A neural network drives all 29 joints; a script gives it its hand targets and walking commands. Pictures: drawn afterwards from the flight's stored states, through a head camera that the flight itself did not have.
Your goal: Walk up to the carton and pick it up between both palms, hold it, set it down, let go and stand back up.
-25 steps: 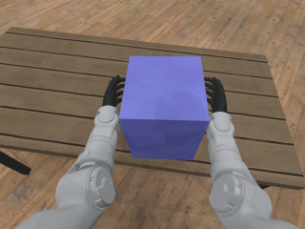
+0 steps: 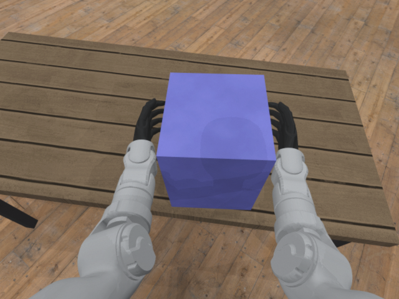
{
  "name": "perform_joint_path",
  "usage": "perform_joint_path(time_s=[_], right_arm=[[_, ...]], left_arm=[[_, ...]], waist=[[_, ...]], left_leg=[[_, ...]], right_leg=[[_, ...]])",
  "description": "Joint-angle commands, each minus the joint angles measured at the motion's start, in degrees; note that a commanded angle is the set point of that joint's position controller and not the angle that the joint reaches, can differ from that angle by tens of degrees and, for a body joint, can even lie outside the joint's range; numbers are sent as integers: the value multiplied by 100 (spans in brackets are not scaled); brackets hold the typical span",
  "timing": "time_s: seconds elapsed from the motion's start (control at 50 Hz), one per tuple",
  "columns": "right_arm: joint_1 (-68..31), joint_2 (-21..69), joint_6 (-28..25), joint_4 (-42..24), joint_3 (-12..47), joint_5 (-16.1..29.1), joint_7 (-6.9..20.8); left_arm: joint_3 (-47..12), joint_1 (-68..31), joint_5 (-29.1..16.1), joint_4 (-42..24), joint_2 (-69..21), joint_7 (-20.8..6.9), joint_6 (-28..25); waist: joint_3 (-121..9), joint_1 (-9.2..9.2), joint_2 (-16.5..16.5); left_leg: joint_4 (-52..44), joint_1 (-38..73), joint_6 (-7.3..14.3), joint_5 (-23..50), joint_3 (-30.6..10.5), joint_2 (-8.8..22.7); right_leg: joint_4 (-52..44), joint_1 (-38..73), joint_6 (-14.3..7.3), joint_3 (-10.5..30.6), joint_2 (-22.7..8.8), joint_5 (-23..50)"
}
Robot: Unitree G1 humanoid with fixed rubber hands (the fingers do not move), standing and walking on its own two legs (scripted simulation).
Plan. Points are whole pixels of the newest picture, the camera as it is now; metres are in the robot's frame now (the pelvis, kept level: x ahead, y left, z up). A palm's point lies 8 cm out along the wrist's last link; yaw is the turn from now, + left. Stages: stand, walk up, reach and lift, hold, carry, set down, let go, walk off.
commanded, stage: set down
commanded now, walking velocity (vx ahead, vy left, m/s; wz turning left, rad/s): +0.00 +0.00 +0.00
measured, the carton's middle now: (213, 146) +0.44 -0.02 -0.01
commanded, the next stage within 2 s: none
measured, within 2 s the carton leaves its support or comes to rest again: neither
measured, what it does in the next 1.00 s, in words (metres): stands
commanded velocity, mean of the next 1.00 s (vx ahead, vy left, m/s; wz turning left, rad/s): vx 0.00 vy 0.00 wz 0.00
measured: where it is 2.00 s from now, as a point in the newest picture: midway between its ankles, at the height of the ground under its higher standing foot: outside the picture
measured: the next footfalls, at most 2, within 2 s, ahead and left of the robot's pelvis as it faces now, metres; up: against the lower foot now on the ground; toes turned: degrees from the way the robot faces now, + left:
none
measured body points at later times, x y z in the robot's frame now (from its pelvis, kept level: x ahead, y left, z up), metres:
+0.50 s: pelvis +0.00 +0.00 +0.00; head +0.08 +0.01 +0.44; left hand +0.43 +0.13 +0.04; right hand +0.42 -0.17 +0.05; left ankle -0.03 +0.11 -0.75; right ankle -0.01 -0.09 -0.75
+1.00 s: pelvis -0.02 +0.00 -0.02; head +0.07 +0.01 +0.42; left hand +0.45 +0.17 +0.04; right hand +0.44 -0.18 +0.04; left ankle -0.03 +0.11 -0.75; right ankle -0.01 -0.09 -0.75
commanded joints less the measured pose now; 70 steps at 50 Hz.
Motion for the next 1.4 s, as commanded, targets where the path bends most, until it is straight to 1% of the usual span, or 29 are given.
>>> perform_joint_path(time_s=[0.0, 0.08, 0.18, 0.26, 0.34, 0.38, 0.42, 0.52, 0.56, 0.58, 0.64, 0.68, 0.74, 0.84, 0.86, 0.96, 1.0, 1.04, 1.06, 1.1, 1.12, 1.14, 1.16, 1.18, 1.2, 1.26, 1.28, 1.32, 1.38], right_arm=[[-2460, 2538, -141, 210, 1499, -285, 718], [-2413, 2512, -164, 158, 1527, -272, 713], [-2316, 2492, -102, 162, 1424, -348, 726], [-2279, 2466, -99, 82, 1475, -321, 730], [-2296, 2380, -44, 51, 1424, -332, 727], [-2225, 2341, -9, 7, 1410, -360, 719], [-2210, 2302, -37, -49, 1456, -304, 704], [-2067, 1564, -50, 24, 1296, -196, 577], [-1946, 688, -23, 102, 1131, 61, 403], [-1960, 171, -24, 133, 1209, 347, 268], [-2479, -641, -17, 350, 2029, 1627, -142], [-2819, -971, -9, 630, 2472, 2210, -303], [-3275, -1446, -42, 913, 2878, 2829, -445], [-3659, -2296, -228, 1764, 3365, 3628, -476], [-3785, -2447, -258, 1914, 3383, 3726, -465], [-3930, -2938, -269, 2407, 3637, 4265, -337], [-4050, -3016, -236, 2439, 3777, 4443, -268], [-4154, -3139, -230, 2289, 3867, 4608, -201], [-4226, -3119, -225, 2151, 3951, 4688, -167], [-4283, -3207, -185, 2017, 4048, 4856, -127], [-4332, -3206, -142, 2110, 4110, 4907, -100], [-4374, -3291, -120, 1931, 4144, 5001, -93], [-4366, -3283, -89, 2034, 4163, 5018, -86], [-4502, -3359, -70, 1862, 4174, 5093, -67], [-4457, -3336, -17, 2005, 4217, 5076, -44], [-4752, -3422, 157, 1651, 4306, 5268, -5], [-4678, -3377, 228, 1786, 4350, 5264, -1], [-4838, -3539, 316, 1539, 4267, 5243, -48], [-4998, -3482, 504, 1493, 4315, 5243, -126]], left_arm=[[-1203, -2757, 162, -211, -2035, -404, -205], [-1171, -2632, 202, -200, -2047, -410, -215], [-1032, -2557, 302, -194, -1943, -407, -207], [-1058, -2460, 270, -198, -1952, -390, -212], [-917, -2437, 336, -169, -1836, -405, -176], [-843, -2390, 340, -159, -1733, -424, -184], [-855, -2399, 319, -235, -1646, -406, -236], [-736, -2369, 268, -260, -1014, -220, -309], [-529, -2347, 182, -284, -152, -7, -326], [-573, -2377, 23, -307, 296, 147, -359], [-1207, -2832, -931, 9, 1076, 502, -549], [-1586, -3171, -1465, 523, 1333, 622, -717], [-1926, -3573, -2022, 1206, 1824, 673, -941], [-2621, -3830, -2818, 2185, 2193, 555, -1179], [-2762, -3935, -2975, 2341, 2268, 520, -1201], [-3429, -4154, -3628, 2728, 2419, 354, -1276], [-3637, -4356, -3888, 2777, 2535, 283, -1329], [-3865, -4545, -4097, 2516, 2607, 257, -1373], [-3872, -4559, -4148, 2394, 2660, 243, -1376], [-3951, -4629, -4244, 2185, 2748, 185, -1313], [-3961, -4639, -4226, 2363, 2769, 160, -1260], [-3932, -4688, -4281, 2158, 2876, 141, -1216], [-4020, -4723, -4333, 2209, 2839, 109, -1189], [-4014, -4817, -4364, 2015, 2895, 109, -1139], [-4070, -4787, -4361, 2191, 2869, 98, -1097], [-4059, -5156, -4393, 1899, 3068, 121, -936], [-4078, -5093, -4375, 2017, 3026, 112, -888], [-3987, -5279, -4373, 1788, 3197, 125, -754], [-3886, -5363, -4335, 1891, 3317, 105, -585]], waist=[[-2903, 37, 65], [-2942, 80, 106], [-2851, 97, 51], [-2893, 126, 57], [-2735, 158, -8], [-2735, 145, -132], [-2859, 173, -102], [-2935, 201, 18], [-3013, 235, 34], [-3135, 277, 77], [-3806, 318, 198], [-4281, 312, 257], [-4793, 325, 223], [-4991, 176, 389], [-4968, 88, 346], [-4964, -74, 494], [-4941, -105, 435], [-5335, -144, 509], [-5509, -81, 446], [-5708, -82, 463], [-5552, -57, 403], [-5701, -45, 389], [-5608, -143, 336], [-5798, -75, 380], [-5689, -82, 327], [-5910, 18, 435], [-5812, -26, 349], [-5953, -59, 357], [-5803, 16, 202]], left_leg=[[91, 929, -111, 2082, 277, 230], [137, 928, -102, 2162, 295, 197], [45, 799, -78, 1876, 324, 197], [106, 871, -55, 2139, 294, 203], [44, 747, -18, 1835, 324, 178], [-30, 590, 22, 1708, 342, 171], [2, 553, 36, 1819, 346, 156], [93, 714, -27, 1979, 348, 189], [150, 810, -48, 2117, 373, 203], [227, 806, -64, 2202, 398, 199], [572, 230, -128, 2245, 334, 188], [784, -197, -185, 2083, 262, 202], [1078, -391, -266, 2121, 175, 239], [1551, 221, -506, 2849, 3, 292], [1624, 381, -537, 2889, -58, 313], [1847, 579, -625, 2860, -173, 313], [1839, 259, -572, 2443, -194, 289], [1902, 188, -575, 2476, -200, 256], [1959, 132, -571, 2600, -208, 236], [1970, -72, -540, 2509, -180, 178], [1923, -288, -516, 2303, -160, 160], [1885, -368, -483, 2257, -158, 145], [1885, -548, -459, 2138, -180, 127], [1852, -539, -454, 2140, -169, 113], [1847, -602, -435, 1949, -170, 97], [1747, -761, -369, 1710, -121, 54], [1751, -815, -352, 1626, -135, 49], [1627, -918, -329, 1432, -114, 16], [1474, -1206, -235, 1130, -74, -14]], right_leg=[[414, 2101, 487, -272, -304, 2970], [423, 2068, 505, -260, -315, 3073], [415, 2116, 501, -242, -319, 2862], [440, 1995, 512, -245, -310, 2941], [398, 2067, 508, -209, -320, 2781], [439, 2266, 531, -166, -332, 2875], [513, 2299, 553, -158, -349, 3094], [466, 1991, 513, -141, -306, 2773], [437, 1888, 490, -100, -264, 2723], [468, 1826, 479, -53, -226, 2812], [711, 1731, 377, 145, -182, 3204], [902, 1678, 341, 240, -200, 3314], [1113, 1406, 310, 242, -181, 3260], [1164, 342, 251, 35, -72, 3023], [1132, 0, 233, -40, -30, 2836], [1117, -742, 190, -183, 35, 2379], [1179, -846, 228, -147, -10, 2138], [1328, -839, 272, -175, -2, 2319], [1400, -794, 292, -178, -4, 2526], [1518, -503, 354, -115, -34, 2867], [1546, -456, 383, -107, -46, 2788], [1587, -245, 414, -75, -64, 2947], [1615, -175, 433, -68, -77, 2940], [1651, -126, 441, -76, -76, 3003], [1655, -178, 449, -85, -72, 2820], [1663, 8, 471, -12, -102, 2734], [1643, 38, 486, -4, -104, 2661], [1606, 255, 513, 26, -122, 2712], [1591, 660, 577, 147, -190, 2778]])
